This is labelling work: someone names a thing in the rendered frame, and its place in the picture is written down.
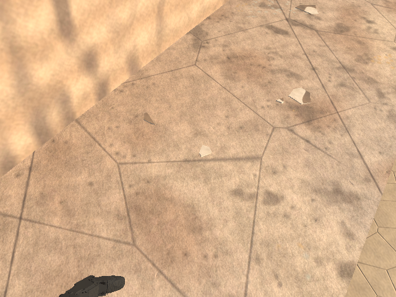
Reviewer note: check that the left robot hand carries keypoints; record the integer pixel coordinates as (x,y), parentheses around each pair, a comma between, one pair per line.
(92,286)

